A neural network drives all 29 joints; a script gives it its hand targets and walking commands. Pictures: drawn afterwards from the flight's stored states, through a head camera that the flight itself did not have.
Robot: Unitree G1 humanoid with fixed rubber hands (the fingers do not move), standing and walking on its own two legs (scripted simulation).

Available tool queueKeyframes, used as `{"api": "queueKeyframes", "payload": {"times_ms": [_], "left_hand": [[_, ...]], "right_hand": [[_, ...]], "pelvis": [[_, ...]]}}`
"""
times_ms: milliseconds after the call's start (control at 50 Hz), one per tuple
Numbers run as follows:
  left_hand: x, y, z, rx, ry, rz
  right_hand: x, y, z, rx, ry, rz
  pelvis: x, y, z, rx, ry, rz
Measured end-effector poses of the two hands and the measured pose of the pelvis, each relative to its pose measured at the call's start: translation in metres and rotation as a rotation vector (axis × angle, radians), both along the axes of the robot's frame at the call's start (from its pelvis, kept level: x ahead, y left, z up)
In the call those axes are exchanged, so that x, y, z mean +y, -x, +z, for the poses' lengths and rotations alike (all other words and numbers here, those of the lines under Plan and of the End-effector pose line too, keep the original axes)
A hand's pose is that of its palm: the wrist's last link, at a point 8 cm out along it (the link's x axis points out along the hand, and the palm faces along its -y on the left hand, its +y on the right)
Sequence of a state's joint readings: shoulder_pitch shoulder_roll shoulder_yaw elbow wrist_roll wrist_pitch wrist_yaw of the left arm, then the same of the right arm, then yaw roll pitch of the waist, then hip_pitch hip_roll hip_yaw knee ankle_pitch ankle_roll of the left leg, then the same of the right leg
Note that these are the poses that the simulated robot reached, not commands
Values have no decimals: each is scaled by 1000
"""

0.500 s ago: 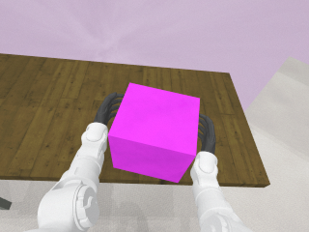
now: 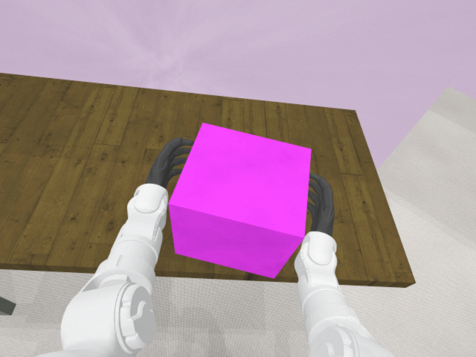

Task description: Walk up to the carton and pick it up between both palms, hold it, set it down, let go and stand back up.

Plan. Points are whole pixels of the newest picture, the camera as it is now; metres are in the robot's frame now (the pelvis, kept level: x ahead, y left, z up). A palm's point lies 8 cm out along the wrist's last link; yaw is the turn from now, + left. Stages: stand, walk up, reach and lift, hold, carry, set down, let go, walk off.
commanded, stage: reach and lift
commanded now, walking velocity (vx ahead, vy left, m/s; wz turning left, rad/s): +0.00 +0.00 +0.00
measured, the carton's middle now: (239, 203) +0.40 -0.01 +0.00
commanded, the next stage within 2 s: none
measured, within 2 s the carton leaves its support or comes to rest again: leaves its support in 0.44 s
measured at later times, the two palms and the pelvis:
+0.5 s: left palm (161, 181) +0.41 +0.13 +0.05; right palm (323, 227) +0.35 -0.15 +0.03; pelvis -0.02 -0.01 +0.00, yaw +0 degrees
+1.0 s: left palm (170, 180) +0.41 +0.12 +0.05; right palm (330, 227) +0.35 -0.17 +0.02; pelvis -0.03 -0.01 -0.01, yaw -1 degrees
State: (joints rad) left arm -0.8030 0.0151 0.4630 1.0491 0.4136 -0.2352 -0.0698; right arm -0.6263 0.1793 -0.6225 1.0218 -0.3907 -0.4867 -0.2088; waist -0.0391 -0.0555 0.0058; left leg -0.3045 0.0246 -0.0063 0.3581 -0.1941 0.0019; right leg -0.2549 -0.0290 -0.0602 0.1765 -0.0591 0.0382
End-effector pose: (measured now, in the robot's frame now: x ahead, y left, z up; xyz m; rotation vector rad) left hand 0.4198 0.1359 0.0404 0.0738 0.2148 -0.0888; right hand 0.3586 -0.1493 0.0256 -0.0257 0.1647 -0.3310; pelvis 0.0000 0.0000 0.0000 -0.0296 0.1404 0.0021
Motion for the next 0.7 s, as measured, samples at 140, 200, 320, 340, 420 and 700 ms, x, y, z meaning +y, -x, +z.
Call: {"api": "queueKeyframes", "payload": {"times_ms": [140, 200, 320, 340, 420, 700], "left_hand": [[0, 0, 0, 0, -1, 0], [0, 0, 0, -1, -5, 0], [0, 1, 2, -18, -22, -1], [0, 2, 2, -25, -26, -2], [-1, 6, 6, -56, -25, 2], [-17, 11, 14, -108, -10, -5]], "right_hand": [[0, 0, 0, -3, 0, 0], [0, 0, -1, -9, 0, 1], [0, 2, -2, -36, -1, 1], [0, 2, -2, -43, -3, 1], [-2, 5, 0, -75, -11, 3], [-16, 12, 2, -120, -22, 6]], "pelvis": [[-1, 2, 0, 14, 0, 3], [-2, 3, 0, 21, 0, 4], [-3, 6, -1, 44, 2, 1], [-4, 7, -1, 49, 2, 1], [-5, 11, -2, 61, 4, 2], [-12, 32, -5, 123, -10, -19]]}}
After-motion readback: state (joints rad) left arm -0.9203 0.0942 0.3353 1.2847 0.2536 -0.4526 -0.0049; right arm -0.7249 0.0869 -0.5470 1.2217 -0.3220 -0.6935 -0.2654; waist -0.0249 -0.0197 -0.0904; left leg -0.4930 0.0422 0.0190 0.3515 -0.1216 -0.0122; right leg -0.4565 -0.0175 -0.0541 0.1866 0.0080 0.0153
